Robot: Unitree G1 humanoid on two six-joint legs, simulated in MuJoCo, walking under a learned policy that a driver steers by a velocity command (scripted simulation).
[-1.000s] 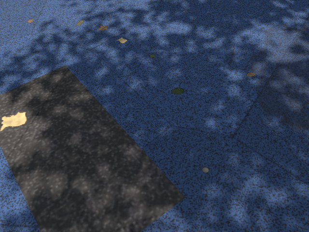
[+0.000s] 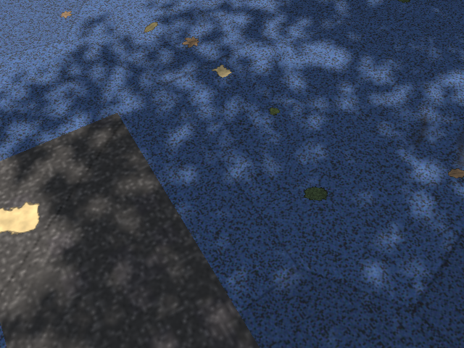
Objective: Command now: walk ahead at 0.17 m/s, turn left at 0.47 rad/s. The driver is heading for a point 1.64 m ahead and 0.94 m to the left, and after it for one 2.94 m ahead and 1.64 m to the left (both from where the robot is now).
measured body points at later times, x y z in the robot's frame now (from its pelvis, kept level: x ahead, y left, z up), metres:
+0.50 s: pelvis +0.05 +0.03 +0.00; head +0.08 +0.07 +0.45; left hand +0.08 +0.32 -0.14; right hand +0.25 -0.20 -0.10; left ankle +0.06 +0.11 -0.74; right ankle +0.07 -0.10 -0.66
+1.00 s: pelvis +0.06 -0.01 +0.01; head +0.09 -0.02 +0.46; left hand +0.01 +0.29 -0.09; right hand +0.30 -0.19 -0.12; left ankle -0.02 +0.08 -0.66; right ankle +0.10 -0.09 -0.74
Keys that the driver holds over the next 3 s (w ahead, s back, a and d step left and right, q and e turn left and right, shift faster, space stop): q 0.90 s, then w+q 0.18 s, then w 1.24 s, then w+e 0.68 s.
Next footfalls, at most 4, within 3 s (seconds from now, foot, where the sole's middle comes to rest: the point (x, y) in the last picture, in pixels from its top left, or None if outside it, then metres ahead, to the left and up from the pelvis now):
0.34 left None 0.10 0.12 -0.77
0.82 right None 0.14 -0.07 -0.77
1.30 left None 0.06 0.17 -0.77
1.80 right None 0.43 0.28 -0.77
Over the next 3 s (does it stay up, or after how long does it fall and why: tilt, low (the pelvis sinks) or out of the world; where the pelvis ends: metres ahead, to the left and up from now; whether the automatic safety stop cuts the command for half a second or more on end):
stays up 0.75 0.65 -0.01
